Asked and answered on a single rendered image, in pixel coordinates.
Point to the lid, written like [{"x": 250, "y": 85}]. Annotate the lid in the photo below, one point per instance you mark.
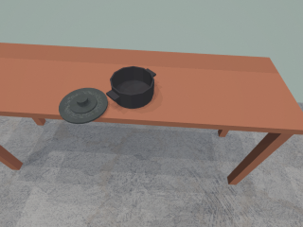
[{"x": 74, "y": 113}]

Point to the table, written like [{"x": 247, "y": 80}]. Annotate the table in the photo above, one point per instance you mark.
[{"x": 191, "y": 90}]

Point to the pot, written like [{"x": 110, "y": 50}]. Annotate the pot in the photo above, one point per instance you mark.
[{"x": 132, "y": 87}]

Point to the knob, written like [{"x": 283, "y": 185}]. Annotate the knob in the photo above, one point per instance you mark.
[{"x": 82, "y": 99}]

